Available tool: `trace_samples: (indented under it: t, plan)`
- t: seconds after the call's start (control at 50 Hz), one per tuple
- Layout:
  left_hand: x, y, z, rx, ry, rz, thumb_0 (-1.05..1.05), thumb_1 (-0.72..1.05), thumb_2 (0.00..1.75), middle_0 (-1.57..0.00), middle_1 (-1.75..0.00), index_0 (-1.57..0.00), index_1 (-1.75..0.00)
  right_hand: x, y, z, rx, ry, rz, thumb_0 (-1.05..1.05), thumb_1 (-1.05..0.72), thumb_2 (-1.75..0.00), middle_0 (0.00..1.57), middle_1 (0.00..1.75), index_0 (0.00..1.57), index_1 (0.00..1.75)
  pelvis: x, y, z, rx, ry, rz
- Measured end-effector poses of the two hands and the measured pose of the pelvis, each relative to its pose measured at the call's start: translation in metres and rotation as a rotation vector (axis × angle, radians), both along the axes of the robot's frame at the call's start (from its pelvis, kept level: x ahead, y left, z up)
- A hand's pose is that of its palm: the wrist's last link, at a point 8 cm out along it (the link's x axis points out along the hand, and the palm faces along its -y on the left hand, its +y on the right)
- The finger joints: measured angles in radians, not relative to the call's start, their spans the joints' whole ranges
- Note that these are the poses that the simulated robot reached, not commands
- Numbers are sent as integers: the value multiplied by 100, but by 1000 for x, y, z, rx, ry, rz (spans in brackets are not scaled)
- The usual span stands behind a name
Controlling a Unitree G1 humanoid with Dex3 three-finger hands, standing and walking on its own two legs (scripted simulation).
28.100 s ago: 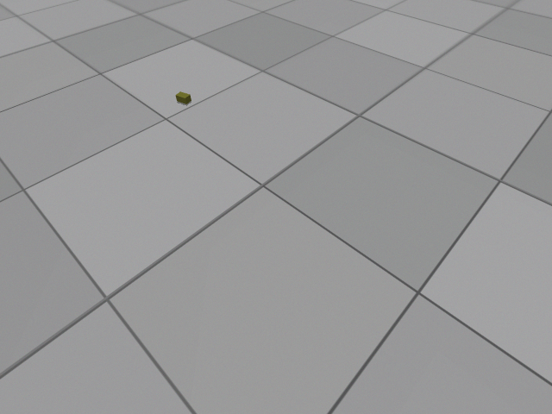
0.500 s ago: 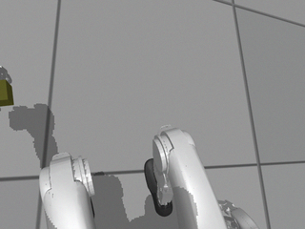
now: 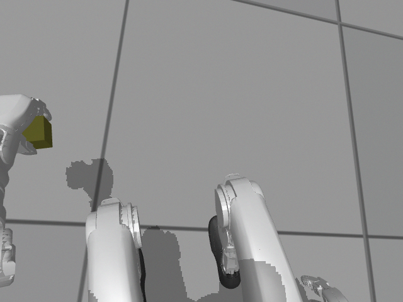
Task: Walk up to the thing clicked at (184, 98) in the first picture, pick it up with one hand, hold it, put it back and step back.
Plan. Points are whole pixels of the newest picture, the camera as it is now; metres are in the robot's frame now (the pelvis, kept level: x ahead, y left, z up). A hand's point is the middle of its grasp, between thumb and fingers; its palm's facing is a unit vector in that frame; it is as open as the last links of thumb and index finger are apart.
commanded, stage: lift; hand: left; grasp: from above
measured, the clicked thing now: (24, 134) +0.47 +0.30 -0.16
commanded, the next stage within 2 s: hold in 1.34 s
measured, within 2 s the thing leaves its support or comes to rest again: neither
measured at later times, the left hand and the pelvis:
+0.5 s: hand out of the picture +0.39 +0.28 +0.06, palm faces -0.43 -0.08 -0.90, open 8.1 cm; pelvis +0.01 +0.00 +0.14, yaw +4 degrees
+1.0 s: hand out of the picture +0.35 +0.24 +0.22, palm faces -0.45 -0.10 -0.89, open 8.1 cm; pelvis +0.04 -0.01 +0.30, yaw +5 degrees
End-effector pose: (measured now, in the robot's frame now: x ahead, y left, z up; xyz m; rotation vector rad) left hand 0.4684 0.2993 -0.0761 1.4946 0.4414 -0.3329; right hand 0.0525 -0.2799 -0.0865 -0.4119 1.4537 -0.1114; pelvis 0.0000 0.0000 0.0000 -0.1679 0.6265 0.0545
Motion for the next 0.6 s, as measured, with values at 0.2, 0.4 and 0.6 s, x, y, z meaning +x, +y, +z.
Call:
trace_samples:
  t: [0.2, 0.4, 0.6]
  plan:
    - [-32, 11, 66, 5, -4, 8, -1, 29, 18, -91, -28, -92, -24, 44, 8, 35, 18, -132, 13, 0, -92, -90, 20, 30, 20, 30, -1, 4, 44, 16, -14, 12]
    - [-65, -4, 147, -26, -27, -2, -1, 30, 17, -91, -28, -92, -24, 78, 21, 85, 61, -249, 5, 0, -91, -90, 20, 30, 20, 30, 2, 0, 105, 51, -70, 21]
    - [-90, -26, 240, -24, -44, 24, -1, 29, 18, -92, -28, -92, -24, 90, 22, 154, 89, -334, -47, 0, -91, -90, 20, 30, 20, 30, 10, -7, 179, 93, -160, 17]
